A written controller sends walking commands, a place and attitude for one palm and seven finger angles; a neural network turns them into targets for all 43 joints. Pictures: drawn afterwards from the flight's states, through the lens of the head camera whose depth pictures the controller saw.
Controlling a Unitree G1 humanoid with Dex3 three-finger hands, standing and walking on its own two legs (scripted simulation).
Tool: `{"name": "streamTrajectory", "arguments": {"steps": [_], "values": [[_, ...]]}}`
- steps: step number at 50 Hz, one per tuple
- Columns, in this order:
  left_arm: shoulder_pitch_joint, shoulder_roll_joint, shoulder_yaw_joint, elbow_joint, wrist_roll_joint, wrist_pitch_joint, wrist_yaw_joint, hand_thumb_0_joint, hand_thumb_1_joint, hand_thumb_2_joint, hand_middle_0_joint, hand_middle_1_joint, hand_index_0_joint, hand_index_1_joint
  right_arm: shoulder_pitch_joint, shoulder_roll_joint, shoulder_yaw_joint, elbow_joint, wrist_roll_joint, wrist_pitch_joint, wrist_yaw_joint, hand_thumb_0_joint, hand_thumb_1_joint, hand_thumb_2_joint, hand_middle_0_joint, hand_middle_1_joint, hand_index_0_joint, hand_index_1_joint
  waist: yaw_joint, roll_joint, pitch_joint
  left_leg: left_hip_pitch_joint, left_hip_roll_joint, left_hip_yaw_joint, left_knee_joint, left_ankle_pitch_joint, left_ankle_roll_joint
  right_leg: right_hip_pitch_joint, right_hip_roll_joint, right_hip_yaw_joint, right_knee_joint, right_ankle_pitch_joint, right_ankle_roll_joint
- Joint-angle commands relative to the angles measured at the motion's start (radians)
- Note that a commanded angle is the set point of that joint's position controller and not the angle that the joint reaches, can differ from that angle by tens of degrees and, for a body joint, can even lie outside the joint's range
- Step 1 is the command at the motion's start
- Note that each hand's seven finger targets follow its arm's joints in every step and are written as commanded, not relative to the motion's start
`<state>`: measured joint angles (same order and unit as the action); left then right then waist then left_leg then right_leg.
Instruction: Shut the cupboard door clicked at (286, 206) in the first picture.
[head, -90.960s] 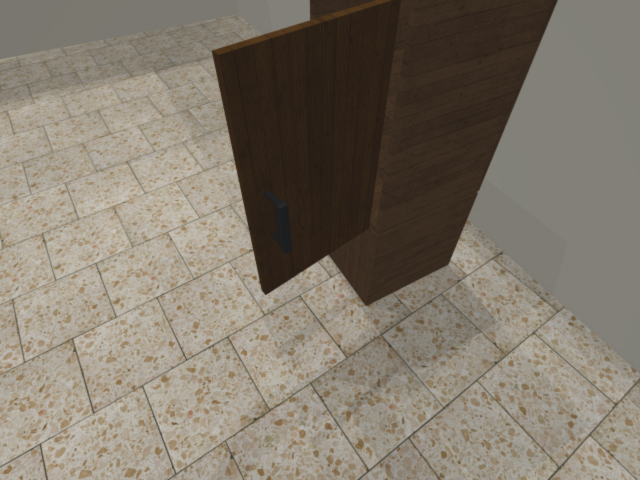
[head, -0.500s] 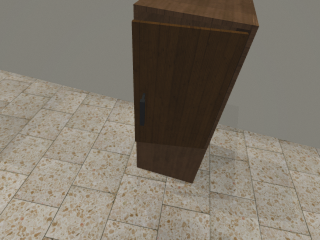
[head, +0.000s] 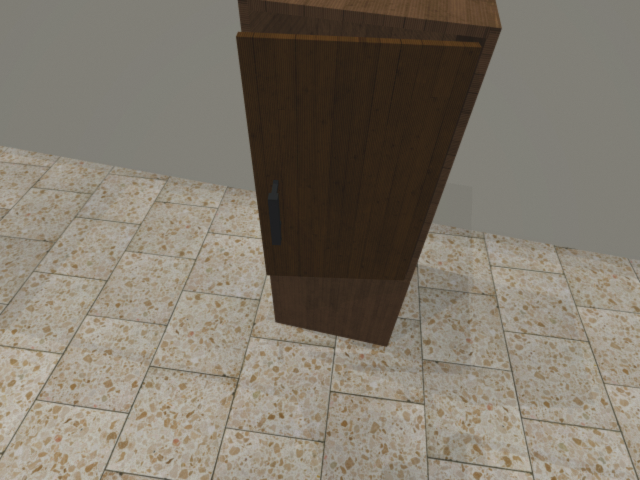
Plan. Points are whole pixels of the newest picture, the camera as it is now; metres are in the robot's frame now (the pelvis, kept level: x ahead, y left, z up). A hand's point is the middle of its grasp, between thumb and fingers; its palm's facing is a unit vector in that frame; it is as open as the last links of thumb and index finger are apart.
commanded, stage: look again from close up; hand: left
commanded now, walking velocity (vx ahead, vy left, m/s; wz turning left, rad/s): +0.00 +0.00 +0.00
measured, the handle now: (276, 213) +0.62 +0.12 -0.09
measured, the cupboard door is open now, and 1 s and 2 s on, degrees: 11 11 11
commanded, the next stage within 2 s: shuffle to correct the standing spot in 0.38 s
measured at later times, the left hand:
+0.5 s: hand out of the picture +0.01 +0.15 -0.18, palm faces +0.02 -0.99 -0.16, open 7.4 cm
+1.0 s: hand out of the picture +0.03 +0.10 -0.19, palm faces +0.10 -0.99 -0.13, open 7.4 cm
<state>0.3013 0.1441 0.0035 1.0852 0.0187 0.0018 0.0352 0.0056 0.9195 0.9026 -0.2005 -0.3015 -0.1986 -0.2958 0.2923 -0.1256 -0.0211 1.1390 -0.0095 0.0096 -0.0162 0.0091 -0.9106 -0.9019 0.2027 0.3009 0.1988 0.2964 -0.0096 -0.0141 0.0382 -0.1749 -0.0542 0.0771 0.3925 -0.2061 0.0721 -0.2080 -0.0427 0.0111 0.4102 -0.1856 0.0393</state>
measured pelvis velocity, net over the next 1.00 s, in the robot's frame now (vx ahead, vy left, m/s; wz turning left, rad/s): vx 0.09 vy -0.04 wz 0.01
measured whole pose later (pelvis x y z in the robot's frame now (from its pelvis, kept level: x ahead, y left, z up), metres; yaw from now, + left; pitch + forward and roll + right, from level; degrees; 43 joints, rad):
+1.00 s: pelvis +0.09 -0.04 -0.01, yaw +1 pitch +0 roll -1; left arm 0.40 0.09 0.03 1.12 0.03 -0.04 0.03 0.00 0.91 0.90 -0.20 -0.30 -0.20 -0.30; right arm 0.26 -0.14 -0.04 1.12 -0.02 0.00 -0.03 0.01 -0.91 -0.90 0.20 0.30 0.20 0.30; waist 0.02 -0.01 0.05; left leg -0.34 0.04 0.09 0.81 -0.49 0.01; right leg -0.12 0.03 -0.03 0.49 -0.38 -0.04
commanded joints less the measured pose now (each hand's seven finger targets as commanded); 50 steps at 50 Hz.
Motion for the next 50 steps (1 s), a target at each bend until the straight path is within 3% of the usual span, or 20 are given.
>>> {"name": "streamTrajectory", "arguments": {"steps": [1,7,14,24,27,29,31,34,36,39,40,41,42,43,44,46,48,50], "values": [[0.064,0.071,0.009,-0.013,-0.001,-0.017,0.006,0.0,0.9,0.9,-0.2,-0.3,-0.2,-0.3,0.031,-0.108,-0.011,-0.032,0.002,-0.023,-0.009,0.0,-0.9,-0.9,0.2,0.3,0.2,0.3,0.004,0.005,0.018,-0.037,0.153,-0.153,-0.117,-0.033,-0.036,0.002,-0.062,0.051,-0.052,0.049,-0.046],[0.086,0.065,0.005,0.007,0.0,-0.02,0.008,0.0,0.9,0.9,-0.2,-0.3,-0.2,-0.3,0.021,-0.104,-0.008,-0.029,0.005,-0.026,-0.013,0.0,-0.9,-0.9,0.2,0.3,0.2,0.3,0.003,0.01,0.015,-0.001,0.151,-0.136,-0.092,0.033,-0.035,-0.013,-0.066,0.058,-0.057,0.075,-0.046],[0.088,0.057,0.001,0.018,0.0,-0.02,0.008,0.0,0.9,0.9,-0.2,-0.3,-0.2,-0.3,0.014,-0.107,-0.003,-0.022,0.004,-0.025,-0.014,0.0,-0.9,-0.9,0.2,0.3,0.2,0.3,0.003,0.005,0.047,-0.01,0.153,-0.139,-0.107,0.007,-0.037,-0.028,-0.064,0.062,-0.061,0.05,-0.044],[0.077,0.065,0.003,0.017,-0.003,-0.021,0.01,0.0,0.9,0.9,-0.2,-0.3,-0.2,-0.3,0.018,-0.107,0.003,-0.015,0.002,-0.031,-0.016,0.0,-0.9,-0.9,0.2,0.3,0.2,0.3,0.011,0.004,0.026,0.002,0.154,-0.13,-0.092,0.095,-0.039,0.011,-0.069,0.062,-0.058,0.099,-0.047],[0.08,0.06,0.003,0.022,0.0,-0.018,0.003,0.0,0.9,0.9,-0.2,-0.3,-0.2,-0.3,0.039,-0.113,0.0,-0.003,-0.003,-0.031,-0.017,0.0,-0.9,-0.9,0.2,0.3,0.2,0.3,0.007,0.015,0.027,0.006,0.166,-0.146,-0.119,-0.083,-0.032,0.001,-0.046,0.046,-0.04,-0.024,-0.05],[0.077,0.054,0.009,0.016,0.005,-0.011,-0.004,0.0,0.9,0.9,-0.2,-0.3,-0.2,-0.3,0.042,-0.127,-0.008,-0.005,-0.007,-0.026,-0.016,0.0,-0.9,-0.9,0.2,0.3,0.2,0.3,0.009,0.041,0.075,-0.038,0.193,-0.181,-0.169,-0.255,-0.02,-0.033,-0.024,0.019,0.001,-0.114,-0.052],[0.086,0.048,0.012,0.009,0.009,-0.009,-0.011,0.0,0.9,0.9,-0.2,-0.3,-0.2,-0.3,0.039,-0.142,-0.016,-0.012,-0.008,-0.023,-0.016,0.0,-0.9,-0.9,0.2,0.3,0.2,0.3,0.013,0.068,0.114,-0.069,0.22,-0.214,-0.205,-0.342,-0.002,-0.061,-0.006,-0.008,0.045,-0.137,-0.052],[0.099,0.042,0.018,0.001,0.011,-0.012,-0.017,0.0,0.9,0.9,-0.2,-0.3,-0.2,-0.3,0.053,-0.141,-0.024,-0.019,-0.008,-0.028,-0.019,0.0,-0.9,-0.9,0.2,0.3,0.2,0.3,0.016,0.059,0.13,-0.057,0.242,-0.229,-0.19,-0.311,0.018,-0.084,-0.001,-0.021,0.076,-0.117,-0.057],[0.119,0.039,0.023,0.002,0.01,-0.017,-0.019,0.0,0.9,0.9,-0.2,-0.3,-0.2,-0.3,0.061,-0.134,-0.025,-0.021,-0.008,-0.034,-0.022,0.0,-0.9,-0.9,0.2,0.3,0.2,0.3,0.021,0.05,0.12,-0.041,0.237,-0.21,-0.14,-0.223,0.02,-0.077,-0.009,-0.008,0.07,-0.088,-0.064],[0.159,0.05,0.032,0.013,0.007,-0.026,-0.018,0.0,0.9,0.9,-0.2,-0.3,-0.2,-0.3,0.065,-0.111,-0.023,-0.026,-0.006,-0.042,-0.027,0.0,-0.9,-0.9,0.2,0.3,0.2,0.3,0.029,-0.025,0.077,-0.061,0.192,-0.136,0.001,-0.055,0.003,0.004,-0.036,0.06,0.044,0.006,-0.092],[0.184,0.063,0.037,0.021,0.006,-0.029,-0.015,0.0,0.9,0.9,-0.2,-0.3,-0.2,-0.3,0.058,-0.096,-0.018,-0.032,-0.005,-0.045,-0.028,0.0,-0.9,-0.9,0.2,0.3,0.2,0.3,0.037,-0.075,0.059,-0.103,0.153,-0.079,0.086,-0.035,-0.014,0.065,-0.072,0.117,0.014,0.056,-0.114],[0.22,0.089,0.046,0.036,0.005,-0.033,-0.012,0.0,0.9,0.9,-0.2,-0.3,-0.2,-0.3,0.046,-0.073,-0.013,-0.041,-0.006,-0.046,-0.027,0.0,-0.9,-0.9,0.2,0.3,0.2,0.3,0.046,-0.169,0.046,-0.182,0.102,-0.012,0.2,-0.074,-0.037,0.143,-0.131,0.201,-0.028,0.139,-0.148],[0.252,0.115,0.052,0.048,0.002,-0.034,-0.006,0.0,0.9,0.9,-0.2,-0.3,-0.2,-0.3,0.025,-0.055,-0.01,-0.058,-0.008,-0.042,-0.025,0.0,-0.9,-0.9,0.2,0.3,0.2,0.3,0.053,-0.235,0.055,-0.283,0.072,0.032,0.31,-0.2,-0.057,0.203,-0.202,0.288,-0.064,0.233,-0.199],[0.272,0.108,0.054,0.05,0.002,-0.038,-0.004,0.0,0.9,0.9,-0.2,-0.3,-0.2,-0.3,-0.028,-0.059,-0.01,-0.076,-0.01,-0.041,-0.024,0.0,-0.9,-0.9,0.2,0.3,0.2,0.3,0.073,-0.217,0.072,-0.356,0.083,0.013,0.432,-0.321,-0.06,0.222,-0.241,0.331,-0.083,0.344,-0.253],[0.279,0.099,0.055,0.05,0.007,-0.04,0.0,0.0,0.9,0.9,-0.2,-0.3,-0.2,-0.3,-0.066,-0.059,-0.014,-0.091,-0.008,-0.043,-0.021,0.0,-0.9,-0.9,0.2,0.3,0.2,0.3,0.079,-0.152,0.079,-0.408,0.097,-0.008,0.519,-0.355,-0.06,0.238,-0.264,0.34,-0.083,0.415,-0.294],[0.244,0.101,0.06,0.043,0.013,-0.042,0.004,0.0,0.9,0.9,-0.2,-0.3,-0.2,-0.3,-0.091,-0.052,-0.019,-0.104,-0.004,-0.046,-0.015,0.0,-0.9,-0.9,0.2,0.3,0.2,0.3,0.063,-0.071,0.051,-0.412,0.12,-0.03,0.519,-0.357,-0.06,0.253,-0.251,0.29,-0.059,0.432,-0.301],[0.193,0.1,0.06,0.031,0.015,-0.041,0.004,0.0,0.9,0.9,-0.2,-0.3,-0.2,-0.3,-0.079,-0.033,-0.021,-0.105,-0.003,-0.045,-0.009,0.0,-0.9,-0.9,0.2,0.3,0.2,0.3,0.032,-0.066,0.054,-0.325,0.123,-0.011,0.421,-0.294,-0.061,0.163,-0.22,0.232,-0.059,0.373,-0.266],[0.133,0.094,0.057,0.021,0.007,-0.039,-0.003,0.0,0.9,0.9,-0.2,-0.3,-0.2,-0.3,-0.006,-0.024,-0.018,-0.082,-0.005,-0.046,-0.009,0.0,-0.9,-0.9,0.2,0.3,0.2,0.3,-0.019,-0.085,0.038,-0.121,0.101,0.033,0.229,-0.118,-0.067,0.033,-0.152,0.145,-0.022,0.289,-0.207]]}}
